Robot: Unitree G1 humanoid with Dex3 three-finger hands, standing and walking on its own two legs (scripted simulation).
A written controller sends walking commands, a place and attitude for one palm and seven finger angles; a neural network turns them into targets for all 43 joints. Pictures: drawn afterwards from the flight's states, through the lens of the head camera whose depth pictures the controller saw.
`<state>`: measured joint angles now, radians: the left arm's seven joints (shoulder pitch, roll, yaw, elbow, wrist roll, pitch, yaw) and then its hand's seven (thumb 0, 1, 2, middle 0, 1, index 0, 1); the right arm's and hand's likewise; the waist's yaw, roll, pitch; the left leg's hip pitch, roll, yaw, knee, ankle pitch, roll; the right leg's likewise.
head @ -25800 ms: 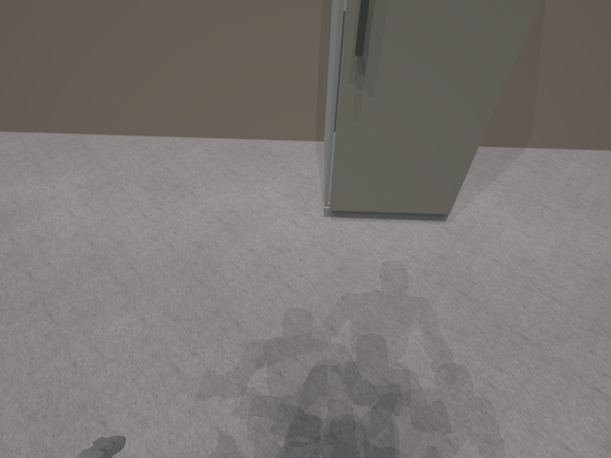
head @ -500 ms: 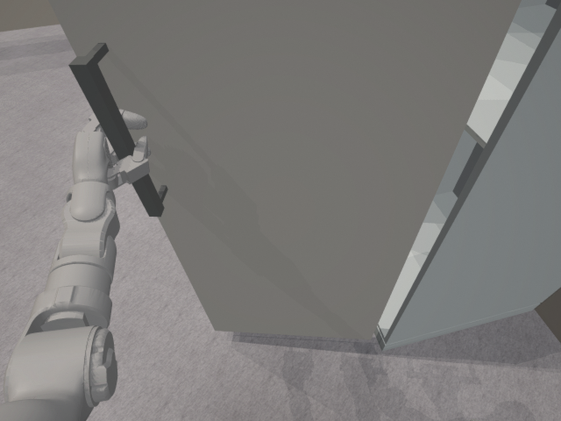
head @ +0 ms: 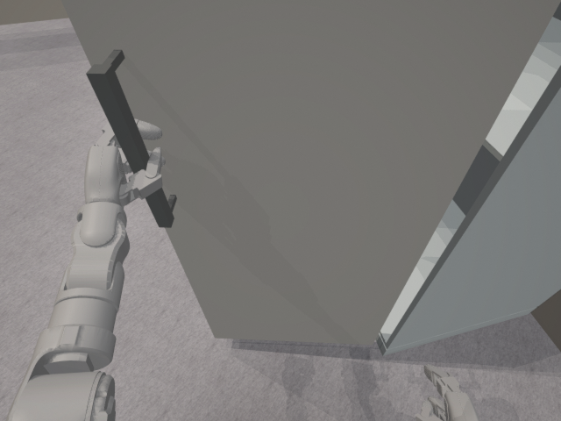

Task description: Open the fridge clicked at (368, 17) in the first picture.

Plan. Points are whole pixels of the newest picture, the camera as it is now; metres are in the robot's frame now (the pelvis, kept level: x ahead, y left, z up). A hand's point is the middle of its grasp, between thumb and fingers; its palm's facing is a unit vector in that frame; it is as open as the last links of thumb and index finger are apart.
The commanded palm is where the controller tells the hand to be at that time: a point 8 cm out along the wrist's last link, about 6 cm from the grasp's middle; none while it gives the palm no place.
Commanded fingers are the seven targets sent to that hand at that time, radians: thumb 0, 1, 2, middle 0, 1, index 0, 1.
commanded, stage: stop walking and hold the door back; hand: left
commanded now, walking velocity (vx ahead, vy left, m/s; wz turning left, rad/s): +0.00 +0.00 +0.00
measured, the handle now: (145, 152) +0.44 +0.21 +0.16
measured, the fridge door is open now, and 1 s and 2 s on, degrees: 73 73 73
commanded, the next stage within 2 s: loosen the grip on the handle in 0.18 s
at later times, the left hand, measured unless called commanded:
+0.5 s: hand (142, 173) +0.39 +0.20 +0.16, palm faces +0.23 -0.97 -0.12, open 8.6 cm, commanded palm +0.35 +0.24 +0.15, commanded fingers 0.00 -0.55 0.20 -0.42 -1.37 -0.42 -1.37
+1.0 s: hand (140, 183) +0.40 +0.21 +0.14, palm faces +0.22 -0.96 -0.19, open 14.5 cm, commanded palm +0.36 +0.27 +0.14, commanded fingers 0.00 -0.55 0.20 -0.25 -1.15 -0.25 -1.15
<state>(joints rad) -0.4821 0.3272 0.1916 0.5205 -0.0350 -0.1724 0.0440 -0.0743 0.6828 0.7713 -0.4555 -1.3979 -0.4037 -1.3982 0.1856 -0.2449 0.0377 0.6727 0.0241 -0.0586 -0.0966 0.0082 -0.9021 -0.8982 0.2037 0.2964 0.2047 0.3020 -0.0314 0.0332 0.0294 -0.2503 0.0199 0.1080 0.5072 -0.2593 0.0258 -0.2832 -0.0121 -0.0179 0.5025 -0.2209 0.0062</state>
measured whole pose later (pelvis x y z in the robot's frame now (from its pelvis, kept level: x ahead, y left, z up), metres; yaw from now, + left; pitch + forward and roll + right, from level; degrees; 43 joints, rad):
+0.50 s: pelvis -0.02 -0.01 +0.00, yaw +1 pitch +2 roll +0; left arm -0.58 0.34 0.28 0.66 -0.04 -0.19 -0.01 -0.04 0.28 0.64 -0.46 -1.40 -0.34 -1.34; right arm 0.28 -0.26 0.00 0.68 0.02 -0.13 -0.03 0.01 -0.90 -0.90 0.20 0.30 0.21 0.30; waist -0.04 -0.01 -0.02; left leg -0.32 0.03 0.10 0.51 -0.22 0.01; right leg -0.35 -0.01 -0.03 0.52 -0.19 -0.02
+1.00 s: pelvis +0.02 -0.01 -0.01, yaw +1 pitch +5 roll +0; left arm -0.40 0.33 0.25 0.48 -0.07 -0.26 -0.05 -0.01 -0.54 0.21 -0.37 -1.22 -0.27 -1.17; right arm 0.27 -0.26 0.01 0.69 0.03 -0.13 -0.04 0.01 -0.90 -0.90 0.20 0.30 0.20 0.30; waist 0.00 0.02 -0.05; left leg -0.36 0.02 0.07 0.58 -0.31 0.01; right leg -0.38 0.00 -0.04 0.57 -0.28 -0.01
